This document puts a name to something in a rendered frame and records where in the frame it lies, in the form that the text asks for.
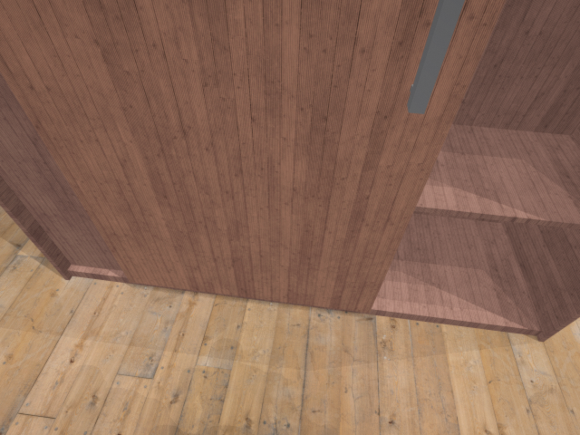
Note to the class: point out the handle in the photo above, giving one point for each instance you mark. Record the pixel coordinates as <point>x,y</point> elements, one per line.
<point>441,31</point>

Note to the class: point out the wardrobe door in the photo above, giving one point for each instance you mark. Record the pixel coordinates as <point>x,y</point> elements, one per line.
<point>28,168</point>
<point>256,148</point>

